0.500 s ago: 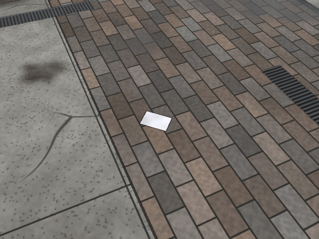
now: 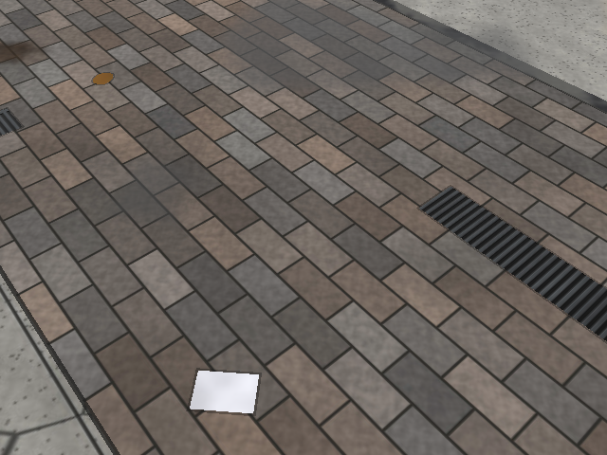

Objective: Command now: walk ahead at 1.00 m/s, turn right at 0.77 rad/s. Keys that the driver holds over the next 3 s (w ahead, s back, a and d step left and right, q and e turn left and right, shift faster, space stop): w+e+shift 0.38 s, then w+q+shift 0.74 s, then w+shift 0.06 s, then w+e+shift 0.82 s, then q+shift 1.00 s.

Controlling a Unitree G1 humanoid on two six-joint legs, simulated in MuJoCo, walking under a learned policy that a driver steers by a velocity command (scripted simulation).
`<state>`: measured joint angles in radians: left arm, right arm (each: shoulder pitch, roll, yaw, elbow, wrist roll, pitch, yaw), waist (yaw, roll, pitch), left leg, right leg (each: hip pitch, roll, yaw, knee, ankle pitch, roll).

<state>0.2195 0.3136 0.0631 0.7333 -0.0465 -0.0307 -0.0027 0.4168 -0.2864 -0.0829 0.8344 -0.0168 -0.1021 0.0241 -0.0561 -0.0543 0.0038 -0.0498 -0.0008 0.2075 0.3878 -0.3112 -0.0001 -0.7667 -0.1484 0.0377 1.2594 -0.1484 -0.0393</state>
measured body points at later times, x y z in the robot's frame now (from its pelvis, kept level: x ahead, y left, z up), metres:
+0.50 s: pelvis +0.43 -0.08 +0.00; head +0.43 -0.11 +0.45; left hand +0.54 +0.15 -0.11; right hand +0.58 -0.38 -0.04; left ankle +0.69 +0.04 -0.65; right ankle +0.36 -0.10 -0.73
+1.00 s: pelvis +0.90 -0.18 +0.01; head +0.93 -0.17 +0.45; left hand +1.20 -0.02 -0.03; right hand +0.83 -0.43 -0.12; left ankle +0.83 -0.12 -0.73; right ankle +1.08 -0.41 -0.66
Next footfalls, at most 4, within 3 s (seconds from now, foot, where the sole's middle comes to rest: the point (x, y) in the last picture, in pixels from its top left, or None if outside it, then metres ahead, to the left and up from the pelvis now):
0.22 right None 0.39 -0.11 -0.77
0.72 left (350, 323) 0.87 -0.13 -0.77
1.14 right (411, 210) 1.27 -0.37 -0.77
1.52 left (302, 156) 1.54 -0.05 -0.77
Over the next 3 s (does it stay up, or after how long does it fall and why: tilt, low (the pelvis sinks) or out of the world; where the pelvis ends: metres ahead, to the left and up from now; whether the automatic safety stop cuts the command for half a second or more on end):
stays up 2.18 -0.51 0.00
